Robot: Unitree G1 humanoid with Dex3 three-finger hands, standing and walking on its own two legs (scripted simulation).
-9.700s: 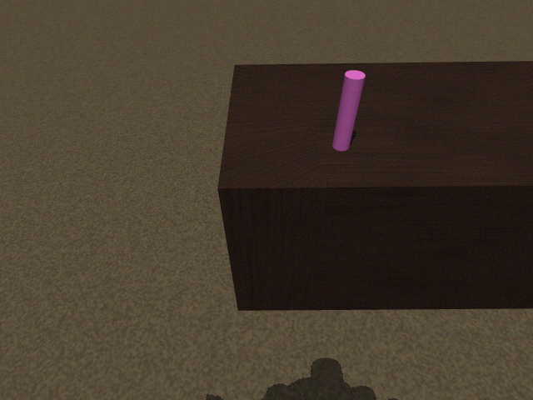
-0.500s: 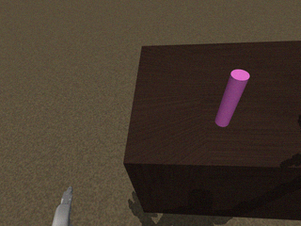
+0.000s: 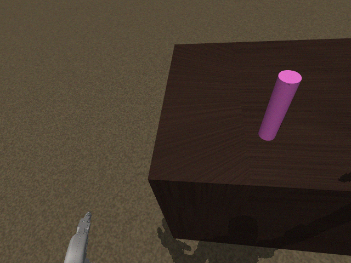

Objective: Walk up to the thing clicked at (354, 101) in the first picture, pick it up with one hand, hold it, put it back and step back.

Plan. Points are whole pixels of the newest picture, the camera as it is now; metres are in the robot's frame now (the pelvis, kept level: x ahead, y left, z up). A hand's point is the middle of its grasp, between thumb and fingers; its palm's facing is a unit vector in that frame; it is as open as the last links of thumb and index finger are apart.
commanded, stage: go down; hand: right
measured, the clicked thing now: (276, 109) +0.50 -0.19 +0.06
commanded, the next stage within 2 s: approach in 0.82 s
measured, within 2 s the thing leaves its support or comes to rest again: neither
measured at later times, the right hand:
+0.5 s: hand out of the picture +0.41 -0.38 +0.15, palm faces +0.19 +0.98 +0.01, open 17.4 cm
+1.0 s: hand out of the picture +0.41 -0.38 +0.14, palm faces +0.18 +0.98 +0.01, open 17.4 cm
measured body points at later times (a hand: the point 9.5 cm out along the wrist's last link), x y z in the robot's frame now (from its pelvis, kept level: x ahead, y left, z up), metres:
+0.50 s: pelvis +0.00 +0.00 -0.01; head +0.06 -0.04 +0.44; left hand +0.15 +0.26 -0.06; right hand +0.39 -0.43 +0.15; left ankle -0.03 +0.15 -0.71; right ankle +0.04 -0.12 -0.71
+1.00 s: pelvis +0.01 +0.00 -0.01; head +0.07 -0.03 +0.44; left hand +0.16 +0.27 -0.06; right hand +0.39 -0.43 +0.14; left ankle -0.03 +0.15 -0.71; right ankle +0.04 -0.12 -0.71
